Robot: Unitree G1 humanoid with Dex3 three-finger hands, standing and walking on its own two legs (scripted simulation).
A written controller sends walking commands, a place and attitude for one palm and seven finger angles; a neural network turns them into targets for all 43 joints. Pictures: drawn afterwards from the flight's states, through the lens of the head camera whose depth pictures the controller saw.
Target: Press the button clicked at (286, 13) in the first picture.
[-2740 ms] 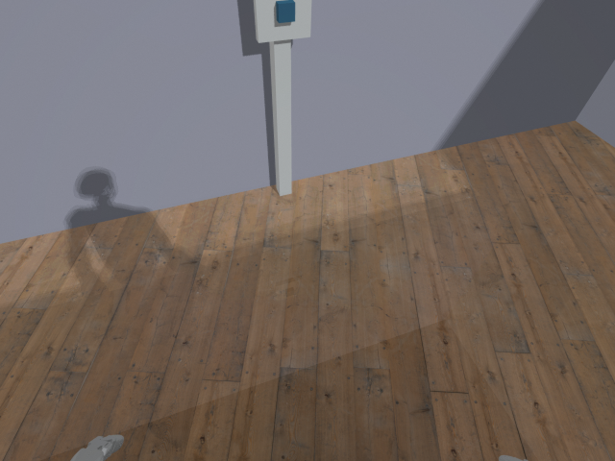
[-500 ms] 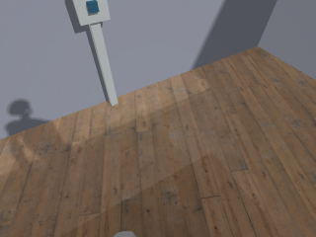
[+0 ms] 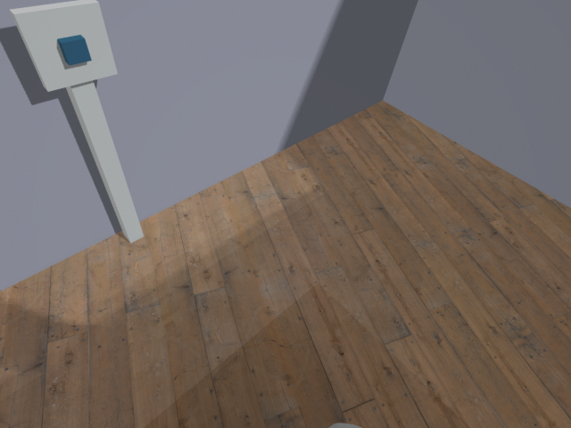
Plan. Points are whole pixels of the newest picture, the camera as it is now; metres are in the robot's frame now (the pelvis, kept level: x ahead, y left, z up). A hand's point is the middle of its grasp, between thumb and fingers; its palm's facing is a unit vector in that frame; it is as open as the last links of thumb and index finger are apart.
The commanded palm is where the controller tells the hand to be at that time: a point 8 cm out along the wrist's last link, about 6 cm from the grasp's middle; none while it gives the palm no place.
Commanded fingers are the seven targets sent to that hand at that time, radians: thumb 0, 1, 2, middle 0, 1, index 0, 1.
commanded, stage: walk to a spot facing it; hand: left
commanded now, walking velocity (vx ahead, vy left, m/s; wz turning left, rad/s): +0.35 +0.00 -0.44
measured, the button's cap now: (74, 49) +0.88 +0.59 +0.05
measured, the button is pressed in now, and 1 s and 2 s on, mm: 0 0 0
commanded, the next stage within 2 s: turn to face it in 1.22 s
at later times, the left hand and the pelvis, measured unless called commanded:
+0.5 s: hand (239, 311) +0.36 +0.10 -0.18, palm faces -0.27 -0.96 -0.10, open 7.4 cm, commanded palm none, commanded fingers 0.00 0.90 0.90 -0.20 -0.30 -0.20 -0.30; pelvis +0.21 -0.02 -0.02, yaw -12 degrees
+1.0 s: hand (218, 273) +0.45 +0.16 -0.19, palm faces -0.26 -0.96 -0.14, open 7.4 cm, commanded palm none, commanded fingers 0.00 0.90 0.90 -0.20 -0.30 -0.20 -0.30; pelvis +0.42 -0.02 -0.01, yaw -23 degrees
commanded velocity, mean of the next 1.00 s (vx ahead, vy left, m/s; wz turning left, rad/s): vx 0.32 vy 0.00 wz -0.39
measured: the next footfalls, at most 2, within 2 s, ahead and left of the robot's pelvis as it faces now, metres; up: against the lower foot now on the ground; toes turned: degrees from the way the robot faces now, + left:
right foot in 0.50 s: +0.32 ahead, -0.13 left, +0.00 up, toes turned -22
left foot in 0.94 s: +0.56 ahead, +0.05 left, +0.00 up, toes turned -10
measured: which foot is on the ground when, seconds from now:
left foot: down 0.00-0.52, up 0.54-0.92, down 0.94-1.00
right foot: up 0.00-0.48, down 0.50-0.94, up 0.96-1.00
